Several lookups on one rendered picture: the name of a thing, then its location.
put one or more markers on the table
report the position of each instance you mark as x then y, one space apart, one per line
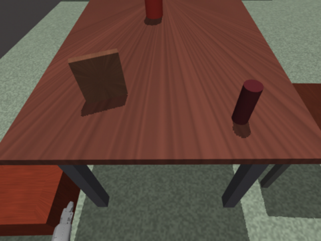
184 73

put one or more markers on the chair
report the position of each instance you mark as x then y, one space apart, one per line
310 94

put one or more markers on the left robot hand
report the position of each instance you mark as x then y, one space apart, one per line
62 231

